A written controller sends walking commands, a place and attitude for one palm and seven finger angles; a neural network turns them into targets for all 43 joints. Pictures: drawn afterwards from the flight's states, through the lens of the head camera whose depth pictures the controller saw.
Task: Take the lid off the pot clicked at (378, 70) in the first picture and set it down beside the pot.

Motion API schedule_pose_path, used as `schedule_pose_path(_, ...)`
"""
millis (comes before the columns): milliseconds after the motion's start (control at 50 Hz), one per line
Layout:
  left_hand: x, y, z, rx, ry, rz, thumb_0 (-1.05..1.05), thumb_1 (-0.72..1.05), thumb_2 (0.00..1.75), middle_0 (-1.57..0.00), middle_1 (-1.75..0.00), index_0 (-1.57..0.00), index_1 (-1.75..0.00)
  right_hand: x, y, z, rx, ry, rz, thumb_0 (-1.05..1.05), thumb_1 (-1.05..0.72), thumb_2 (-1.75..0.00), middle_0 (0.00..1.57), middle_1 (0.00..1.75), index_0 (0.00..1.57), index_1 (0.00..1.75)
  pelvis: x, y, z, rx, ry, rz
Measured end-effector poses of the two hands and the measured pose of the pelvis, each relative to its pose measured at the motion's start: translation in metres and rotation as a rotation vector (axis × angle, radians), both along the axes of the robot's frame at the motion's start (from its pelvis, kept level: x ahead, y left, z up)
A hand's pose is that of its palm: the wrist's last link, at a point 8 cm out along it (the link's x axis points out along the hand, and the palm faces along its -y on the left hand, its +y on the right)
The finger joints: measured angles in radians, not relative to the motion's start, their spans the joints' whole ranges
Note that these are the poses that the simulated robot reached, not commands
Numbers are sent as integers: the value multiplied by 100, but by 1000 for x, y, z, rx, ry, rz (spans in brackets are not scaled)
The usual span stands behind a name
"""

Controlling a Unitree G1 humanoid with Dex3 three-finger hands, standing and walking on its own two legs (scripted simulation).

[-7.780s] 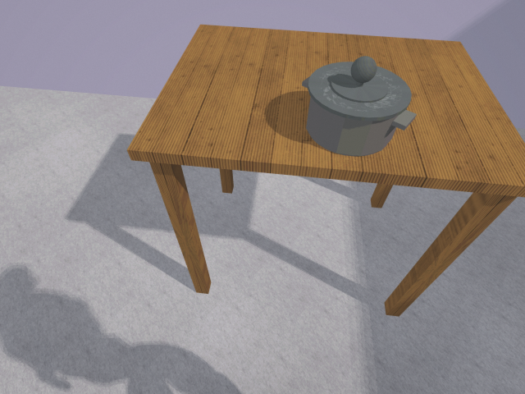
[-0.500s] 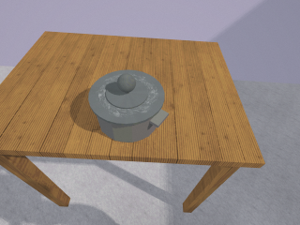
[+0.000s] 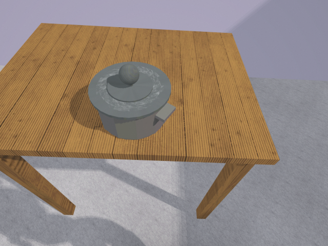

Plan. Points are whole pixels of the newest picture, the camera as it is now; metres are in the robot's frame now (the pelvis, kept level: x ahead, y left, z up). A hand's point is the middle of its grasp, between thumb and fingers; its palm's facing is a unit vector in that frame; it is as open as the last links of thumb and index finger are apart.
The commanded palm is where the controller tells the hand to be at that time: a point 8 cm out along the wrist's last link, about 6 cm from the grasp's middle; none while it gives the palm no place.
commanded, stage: come to a stop and stand still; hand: left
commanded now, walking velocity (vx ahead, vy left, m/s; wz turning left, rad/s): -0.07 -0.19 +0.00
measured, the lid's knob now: (129, 74) +0.46 +0.12 +0.17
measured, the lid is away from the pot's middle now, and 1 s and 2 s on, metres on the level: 0.00 0.00 0.00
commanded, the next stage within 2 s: look again from close up in 1.50 s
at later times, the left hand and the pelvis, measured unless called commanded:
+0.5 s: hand out of the picture +0.00 +0.16 -0.17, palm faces +0.01 -0.98 -0.18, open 7.4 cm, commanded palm none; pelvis -0.01 -0.01 +0.01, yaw -1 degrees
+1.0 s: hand out of the picture +0.04 +0.20 -0.17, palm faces +0.01 -0.97 -0.23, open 7.4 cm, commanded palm none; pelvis +0.01 +0.03 +0.00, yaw -1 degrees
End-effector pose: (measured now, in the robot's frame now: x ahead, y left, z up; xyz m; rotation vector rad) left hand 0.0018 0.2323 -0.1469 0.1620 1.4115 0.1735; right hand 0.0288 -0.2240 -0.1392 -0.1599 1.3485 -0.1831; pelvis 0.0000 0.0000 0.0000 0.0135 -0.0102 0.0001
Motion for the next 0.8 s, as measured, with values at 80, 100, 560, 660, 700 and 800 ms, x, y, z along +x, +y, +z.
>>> schedule_pose_path(80, -10, -9, 3, 24, 4, -3, 0, 91, 89, -19, -30, -19, -30, 0, -15, -7, 16, -23, -2, 1, -92, -90, 20, 30, 21, 30, -8, -14, -4, -7, -5, -3)
schedule_pose_path(100, -13, -13, 4, 27, 1, -4, 0, 91, 89, -19, -30, -19, -30, 1, -19, -8, 19, -26, -2, 1, -92, -90, 20, 30, 21, 30, -9, -17, -4, -11, -5, -1)
schedule_pose_path(560, -5, -5, 4, -19, -49, -45, 1, 91, 89, -20, -30, -20, -30, -45, 10, 1, 27, 13, -17, 1, -92, -90, 19, 30, 20, 30, -11, 5, 2, -41, 12, -8)
schedule_pose_path(660, 11, 23, 12, 32, -83, -46, 0, 91, 89, -20, -30, -20, -30, -44, 32, -9, 61, -1, -4, 1, -93, -90, 20, 30, 20, 30, -7, 22, -1, -27, 11, -9)
schedule_pose_path(700, 17, 31, 15, 48, -96, -43, 0, 91, 89, -20, -30, -20, -30, -43, 37, -11, 69, 0, 2, 2, -93, -90, 20, 30, 20, 30, -5, 26, -1, -22, 10, -11)
schedule_pose_path(800, 27, 39, 18, 64, -103, -37, 0, 91, 89, -19, -30, -19, -30, -39, 43, -13, 73, 5, 12, 2, -93, -90, 20, 30, 21, 30, 0, 31, 0, -13, 9, -14)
